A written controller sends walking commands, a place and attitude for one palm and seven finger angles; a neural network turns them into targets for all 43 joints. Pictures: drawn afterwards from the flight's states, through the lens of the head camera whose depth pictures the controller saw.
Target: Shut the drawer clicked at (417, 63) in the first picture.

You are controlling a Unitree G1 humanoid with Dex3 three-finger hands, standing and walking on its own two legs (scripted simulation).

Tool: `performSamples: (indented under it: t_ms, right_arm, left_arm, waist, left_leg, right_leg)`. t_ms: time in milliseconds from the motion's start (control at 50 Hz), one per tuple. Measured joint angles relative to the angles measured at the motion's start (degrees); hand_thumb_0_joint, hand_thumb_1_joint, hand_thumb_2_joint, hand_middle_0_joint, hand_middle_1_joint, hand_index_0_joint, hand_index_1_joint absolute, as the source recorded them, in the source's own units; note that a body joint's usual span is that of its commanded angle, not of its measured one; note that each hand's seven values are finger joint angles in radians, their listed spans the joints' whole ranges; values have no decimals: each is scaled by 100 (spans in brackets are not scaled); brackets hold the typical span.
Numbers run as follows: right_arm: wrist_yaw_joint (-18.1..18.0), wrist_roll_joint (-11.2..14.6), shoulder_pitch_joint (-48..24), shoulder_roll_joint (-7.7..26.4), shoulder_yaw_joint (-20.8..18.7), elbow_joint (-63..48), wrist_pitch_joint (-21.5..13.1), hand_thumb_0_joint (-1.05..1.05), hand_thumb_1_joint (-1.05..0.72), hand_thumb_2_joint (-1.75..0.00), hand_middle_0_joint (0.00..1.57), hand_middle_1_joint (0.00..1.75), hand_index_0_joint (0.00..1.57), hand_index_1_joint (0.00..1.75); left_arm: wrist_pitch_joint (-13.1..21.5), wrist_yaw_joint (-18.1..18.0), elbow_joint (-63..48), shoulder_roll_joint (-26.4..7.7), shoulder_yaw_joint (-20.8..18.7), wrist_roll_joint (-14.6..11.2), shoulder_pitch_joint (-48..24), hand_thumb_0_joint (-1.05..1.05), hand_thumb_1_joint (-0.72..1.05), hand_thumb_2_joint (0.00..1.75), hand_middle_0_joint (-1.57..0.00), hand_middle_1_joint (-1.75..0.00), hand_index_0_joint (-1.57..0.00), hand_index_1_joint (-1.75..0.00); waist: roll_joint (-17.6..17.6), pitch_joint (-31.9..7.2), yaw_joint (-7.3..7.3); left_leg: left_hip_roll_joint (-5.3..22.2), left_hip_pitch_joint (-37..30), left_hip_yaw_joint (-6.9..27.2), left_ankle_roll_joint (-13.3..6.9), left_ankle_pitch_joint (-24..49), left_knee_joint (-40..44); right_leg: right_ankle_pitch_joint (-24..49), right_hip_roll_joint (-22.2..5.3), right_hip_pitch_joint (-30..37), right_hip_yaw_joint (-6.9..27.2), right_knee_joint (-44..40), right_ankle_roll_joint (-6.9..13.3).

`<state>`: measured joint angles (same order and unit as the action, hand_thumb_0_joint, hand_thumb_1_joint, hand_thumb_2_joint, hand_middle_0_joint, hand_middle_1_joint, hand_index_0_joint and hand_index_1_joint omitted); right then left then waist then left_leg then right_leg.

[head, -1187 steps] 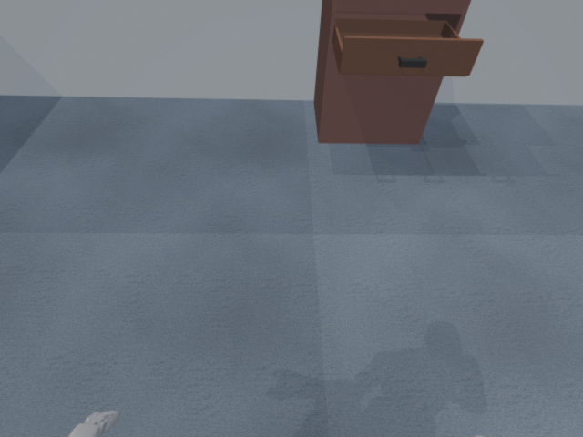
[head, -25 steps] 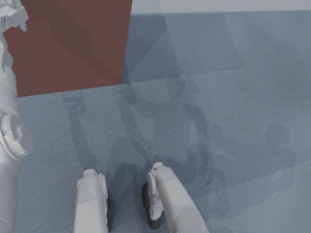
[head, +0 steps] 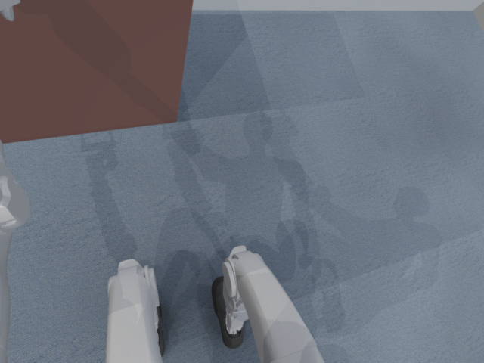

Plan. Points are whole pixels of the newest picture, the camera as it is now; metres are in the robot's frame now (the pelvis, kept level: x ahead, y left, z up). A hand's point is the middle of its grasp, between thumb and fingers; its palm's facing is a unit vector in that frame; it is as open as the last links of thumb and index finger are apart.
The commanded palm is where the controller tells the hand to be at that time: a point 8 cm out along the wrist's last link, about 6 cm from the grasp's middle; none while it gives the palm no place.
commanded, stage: pull the fist back off the drawer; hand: left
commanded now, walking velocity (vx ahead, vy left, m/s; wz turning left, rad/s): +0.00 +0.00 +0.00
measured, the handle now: out of the picture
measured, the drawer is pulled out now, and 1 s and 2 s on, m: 0.00 0.00 0.00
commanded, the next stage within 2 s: draw the hand back to the body in 0.46 s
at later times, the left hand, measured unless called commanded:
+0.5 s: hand out of the picture +0.60 +0.23 +0.07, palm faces +0.16 -0.99 -0.04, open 3.3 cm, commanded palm +0.59 +0.23 +0.07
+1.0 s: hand out of the picture +0.47 +0.24 +0.19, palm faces +0.20 -0.98 -0.03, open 3.3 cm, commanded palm +0.42 +0.27 +0.19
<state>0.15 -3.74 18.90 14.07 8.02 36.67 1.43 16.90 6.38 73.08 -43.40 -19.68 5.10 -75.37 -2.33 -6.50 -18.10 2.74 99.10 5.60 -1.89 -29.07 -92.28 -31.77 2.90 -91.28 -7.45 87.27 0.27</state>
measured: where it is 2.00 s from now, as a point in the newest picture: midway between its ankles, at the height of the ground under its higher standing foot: (192, 329)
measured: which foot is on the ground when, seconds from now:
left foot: down 0.00-1.00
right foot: down 0.00-1.00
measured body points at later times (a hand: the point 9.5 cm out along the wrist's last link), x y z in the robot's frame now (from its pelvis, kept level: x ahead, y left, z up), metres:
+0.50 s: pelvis +0.03 +0.01 +0.02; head +0.23 +0.06 +0.42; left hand +0.59 +0.28 +0.08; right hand +0.02 -0.24 -0.07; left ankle +0.09 +0.10 -0.53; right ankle +0.07 -0.12 -0.53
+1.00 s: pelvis +0.08 +0.00 +0.13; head +0.17 +0.03 +0.57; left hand +0.45 +0.29 +0.19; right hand +0.23 -0.25 +0.03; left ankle +0.09 +0.10 -0.53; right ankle +0.07 -0.12 -0.53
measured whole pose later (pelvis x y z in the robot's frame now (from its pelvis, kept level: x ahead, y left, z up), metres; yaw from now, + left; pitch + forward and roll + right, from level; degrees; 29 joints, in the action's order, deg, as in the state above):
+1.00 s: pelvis +0.08 +0.00 +0.13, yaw +6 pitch +20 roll -4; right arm 0.3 2.5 15.1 14.5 1.2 31.9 2.1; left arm 16.2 6.4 30.1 -19.0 -15.0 -10.8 -21.1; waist -1.7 -9.9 -4.4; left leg 1.9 55.5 2.2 -0.7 -28.3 -63.5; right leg -30.4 2.3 -49.2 -3.9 59.3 0.8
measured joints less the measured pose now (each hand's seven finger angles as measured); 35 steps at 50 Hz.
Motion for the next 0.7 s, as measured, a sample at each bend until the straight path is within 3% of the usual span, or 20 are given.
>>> performSamples:
  t_ms: [180,300,600,700]
  right_arm:
    - [75,-11,139,-45,-25,-37,56,0,-90,-90,20,30,21,30]
    - [176,-17,188,-98,-121,-48,137,0,-90,-90,20,30,21,30]
    - [267,44,30,-34,-321,-134,315,0,-90,-90,20,30,21,30]
    - [319,185,-55,-48,-520,-304,478,0,-91,-90,20,30,20,30]
  left_arm:
    - [-86,22,-179,109,-168,-6,111,7,64,94,-140,-160,-140,-160]
    - [-110,-86,-654,433,-327,-148,528,6,70,91,-140,-160,-140,-160]
    - [260,-64,-960,966,-513,-428,1437,2,86,91,-140,-160,-140,-160]
    - [247,0,-2334,1364,-588,-701,2517,2,88,91,-140,-160,-140,-160]
  waist:
    - [-20,-12,53]
    - [-41,-33,154]
    - [-97,-160,438]
    - [-115,-125,623]
  left_leg:
    - [9,13,-37,-46,-31,-16]
    - [19,-144,-85,-49,-64,105]
    - [62,-871,-216,0,-325,459]
    - [78,-1313,-313,31,-350,763]
  right_leg:
    - [-2,8,-5,39,-18,-49]
    - [-18,15,134,88,-140,-58]
    - [-253,51,766,227,-434,-17]
    - [-261,61,1148,327,-695,-13]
